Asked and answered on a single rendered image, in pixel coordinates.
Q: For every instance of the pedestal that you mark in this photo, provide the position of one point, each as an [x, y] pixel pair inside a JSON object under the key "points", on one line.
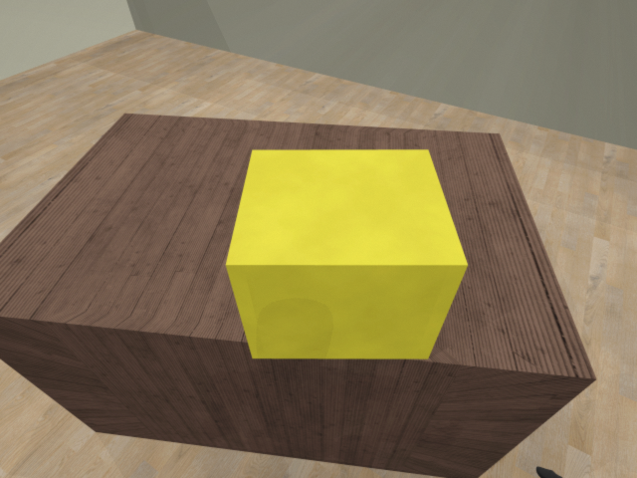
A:
{"points": [[115, 301]]}

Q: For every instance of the carton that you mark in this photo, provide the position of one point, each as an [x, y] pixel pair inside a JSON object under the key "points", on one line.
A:
{"points": [[343, 254]]}

